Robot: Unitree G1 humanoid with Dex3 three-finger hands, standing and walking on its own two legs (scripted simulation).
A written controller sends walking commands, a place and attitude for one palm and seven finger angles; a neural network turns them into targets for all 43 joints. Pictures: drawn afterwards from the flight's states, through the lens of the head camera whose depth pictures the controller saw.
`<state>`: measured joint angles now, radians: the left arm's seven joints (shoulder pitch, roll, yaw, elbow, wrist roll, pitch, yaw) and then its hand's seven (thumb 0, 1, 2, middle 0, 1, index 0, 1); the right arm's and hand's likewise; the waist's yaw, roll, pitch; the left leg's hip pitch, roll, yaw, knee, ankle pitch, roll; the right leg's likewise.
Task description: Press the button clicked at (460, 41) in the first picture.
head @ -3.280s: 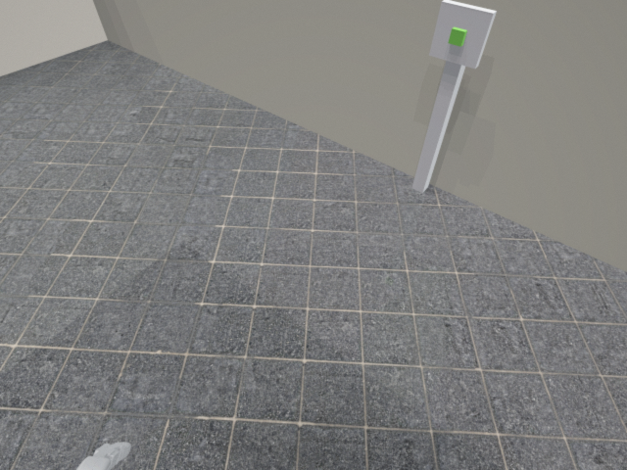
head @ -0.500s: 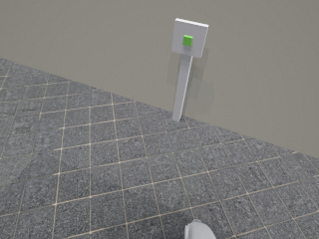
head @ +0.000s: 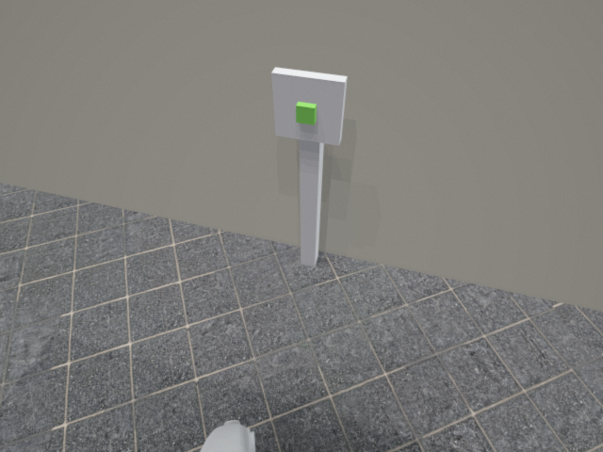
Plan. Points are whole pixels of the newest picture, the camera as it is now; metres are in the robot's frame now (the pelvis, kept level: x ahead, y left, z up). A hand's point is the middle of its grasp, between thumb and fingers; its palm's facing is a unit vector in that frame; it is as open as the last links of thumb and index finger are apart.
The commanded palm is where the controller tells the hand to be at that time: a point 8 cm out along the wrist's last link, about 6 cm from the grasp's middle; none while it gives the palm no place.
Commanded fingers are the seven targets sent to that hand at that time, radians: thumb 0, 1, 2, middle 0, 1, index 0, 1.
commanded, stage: turn to face it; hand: left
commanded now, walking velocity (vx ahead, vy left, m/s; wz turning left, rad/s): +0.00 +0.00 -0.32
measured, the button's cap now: (306, 112) +0.88 +0.02 -0.04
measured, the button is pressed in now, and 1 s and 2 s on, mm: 0 0 0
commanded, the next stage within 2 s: take the last steps up to it in 0.32 s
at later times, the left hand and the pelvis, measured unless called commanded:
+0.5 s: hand out of the picture +0.16 +0.23 -0.17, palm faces -0.08 -0.97 -0.22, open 7.4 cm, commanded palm none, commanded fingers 0.00 0.90 0.90 -0.20 -0.30 -0.20 -0.30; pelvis +0.08 +0.04 +0.00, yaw -9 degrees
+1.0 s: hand out of the picture +0.13 +0.15 -0.17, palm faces -0.09 -0.99 -0.14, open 7.4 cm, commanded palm none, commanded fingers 0.00 0.90 0.90 -0.20 -0.30 -0.20 -0.30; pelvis +0.17 +0.00 +0.00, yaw -11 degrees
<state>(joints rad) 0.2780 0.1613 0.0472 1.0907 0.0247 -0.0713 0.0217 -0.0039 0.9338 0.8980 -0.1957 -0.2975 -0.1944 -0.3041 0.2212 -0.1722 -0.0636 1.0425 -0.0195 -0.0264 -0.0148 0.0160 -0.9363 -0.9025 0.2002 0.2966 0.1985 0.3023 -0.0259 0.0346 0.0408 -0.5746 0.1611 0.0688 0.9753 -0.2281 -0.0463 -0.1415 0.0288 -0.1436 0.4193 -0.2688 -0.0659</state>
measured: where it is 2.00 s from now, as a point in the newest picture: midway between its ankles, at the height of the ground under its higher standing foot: (320, 412)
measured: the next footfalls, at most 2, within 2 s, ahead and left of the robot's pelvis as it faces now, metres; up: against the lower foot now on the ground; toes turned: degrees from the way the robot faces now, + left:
left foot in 0.16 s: +0.19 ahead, +0.14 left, +0.00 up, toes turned +7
right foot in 0.60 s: +0.11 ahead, -0.09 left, +0.00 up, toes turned -17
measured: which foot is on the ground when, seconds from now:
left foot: up 0.00-0.14, down 0.16-0.60, up 0.62-1.00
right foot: down 0.00-0.18, up 0.20-0.58, down 0.60-1.00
